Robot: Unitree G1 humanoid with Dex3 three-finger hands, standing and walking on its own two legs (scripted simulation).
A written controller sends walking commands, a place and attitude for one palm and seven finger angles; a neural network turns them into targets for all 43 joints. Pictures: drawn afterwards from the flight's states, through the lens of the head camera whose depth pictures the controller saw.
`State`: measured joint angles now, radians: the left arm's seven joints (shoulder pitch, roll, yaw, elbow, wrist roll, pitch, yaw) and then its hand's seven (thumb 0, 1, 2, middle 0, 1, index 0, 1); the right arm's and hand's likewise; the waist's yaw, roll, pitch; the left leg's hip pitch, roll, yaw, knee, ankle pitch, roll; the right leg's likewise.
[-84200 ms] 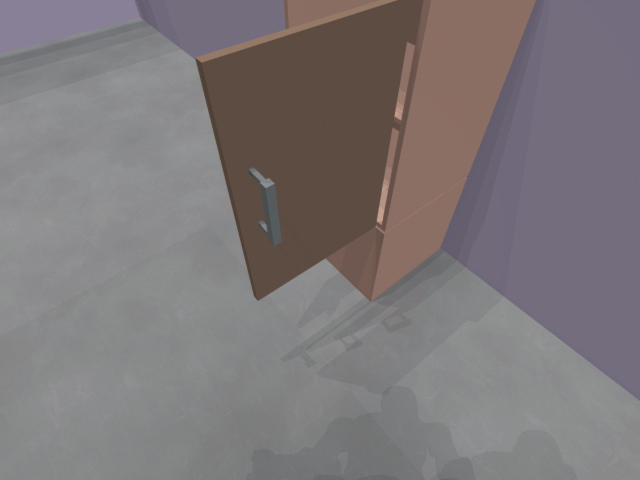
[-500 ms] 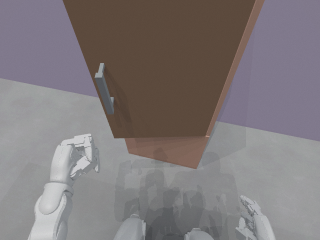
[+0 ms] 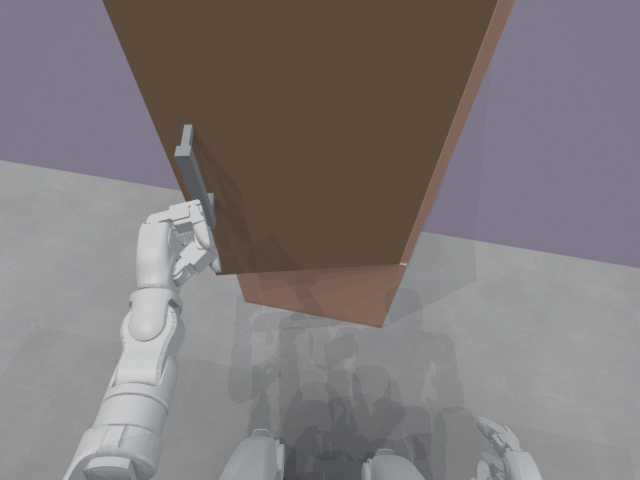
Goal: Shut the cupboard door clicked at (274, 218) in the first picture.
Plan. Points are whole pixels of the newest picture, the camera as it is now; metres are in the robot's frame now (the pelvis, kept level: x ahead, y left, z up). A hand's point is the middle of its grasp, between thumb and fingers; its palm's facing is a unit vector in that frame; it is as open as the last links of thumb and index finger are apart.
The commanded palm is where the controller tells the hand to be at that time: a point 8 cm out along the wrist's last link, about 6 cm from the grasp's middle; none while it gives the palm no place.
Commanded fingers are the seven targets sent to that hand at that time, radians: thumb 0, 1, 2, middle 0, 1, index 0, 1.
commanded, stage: bring the fist close to the handle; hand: left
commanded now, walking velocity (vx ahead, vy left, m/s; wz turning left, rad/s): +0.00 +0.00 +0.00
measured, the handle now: (199, 180) +0.50 +0.19 +0.06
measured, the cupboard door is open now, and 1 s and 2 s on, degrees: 16 14 0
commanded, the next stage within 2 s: push the door shut along its arc in 0.56 s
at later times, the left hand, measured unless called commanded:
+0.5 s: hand (219, 236) +0.40 +0.14 +0.06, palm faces +0.13 -0.99 -0.03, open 3.1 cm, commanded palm +0.38 +0.19 +0.06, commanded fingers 0.00 0.90 0.90 -1.30 -1.50 -1.30 -1.50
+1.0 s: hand (217, 209) +0.44 +0.15 +0.07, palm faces +0.03 -1.00 -0.04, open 3.1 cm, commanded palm +0.42 +0.19 +0.06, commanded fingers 0.00 0.90 0.90 -1.30 -1.50 -1.30 -1.50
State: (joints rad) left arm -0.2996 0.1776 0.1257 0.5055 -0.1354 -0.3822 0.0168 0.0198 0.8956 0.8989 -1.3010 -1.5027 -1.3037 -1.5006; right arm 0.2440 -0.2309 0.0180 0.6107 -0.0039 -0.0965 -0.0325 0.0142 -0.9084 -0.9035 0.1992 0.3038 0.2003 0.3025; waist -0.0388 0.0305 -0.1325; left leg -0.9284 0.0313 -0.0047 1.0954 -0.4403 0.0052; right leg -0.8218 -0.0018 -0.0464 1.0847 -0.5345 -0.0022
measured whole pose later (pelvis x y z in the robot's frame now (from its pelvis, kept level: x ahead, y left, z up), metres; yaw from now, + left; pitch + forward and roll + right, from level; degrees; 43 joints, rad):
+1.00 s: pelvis -0.01 -0.01 +0.00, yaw +0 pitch +18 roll -2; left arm -0.64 0.29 0.24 0.96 -0.13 -0.49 -0.12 0.02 0.90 0.90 -1.33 -1.50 -1.30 -1.50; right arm 0.28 -0.24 0.00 0.66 0.00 -0.02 -0.02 0.01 -0.91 -0.90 0.20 0.30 0.20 0.30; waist -0.07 0.03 -0.14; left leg -0.99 0.04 -0.01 1.10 -0.43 -0.01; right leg -0.89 0.01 -0.05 1.10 -0.53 -0.02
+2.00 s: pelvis -0.03 +0.01 -0.04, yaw -2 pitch +26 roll -5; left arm -1.17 0.54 0.27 1.33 -0.05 -0.34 -0.29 0.02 0.90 0.90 -1.30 -1.50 -1.30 -1.50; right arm 0.38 -0.26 0.04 0.69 -0.01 -0.05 0.00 0.01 -0.91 -0.90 0.20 0.30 0.20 0.30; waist -0.21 0.06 -0.13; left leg -1.29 0.06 -0.05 1.28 -0.44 0.01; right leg -1.16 0.03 -0.08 1.23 -0.52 0.00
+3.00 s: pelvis +0.03 -0.01 +0.00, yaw -1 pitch +20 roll -1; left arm -0.59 0.14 0.18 0.86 -0.03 -0.50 0.13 0.02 0.90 0.90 -1.30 -1.50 -1.30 -1.50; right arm 0.31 -0.25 -0.05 0.63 -0.04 0.02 0.06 0.01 -0.91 -0.90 0.20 0.30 0.20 0.30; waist -0.09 0.03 -0.16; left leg -0.95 0.05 0.00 1.06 -0.46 -0.01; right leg -0.86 0.02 -0.04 1.05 -0.55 -0.02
